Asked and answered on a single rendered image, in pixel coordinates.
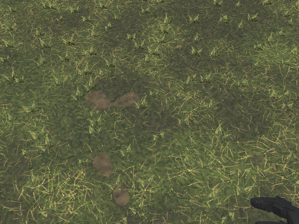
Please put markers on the robot right hand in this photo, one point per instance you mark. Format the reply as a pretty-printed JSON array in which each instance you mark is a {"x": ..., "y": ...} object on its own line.
[{"x": 279, "y": 207}]

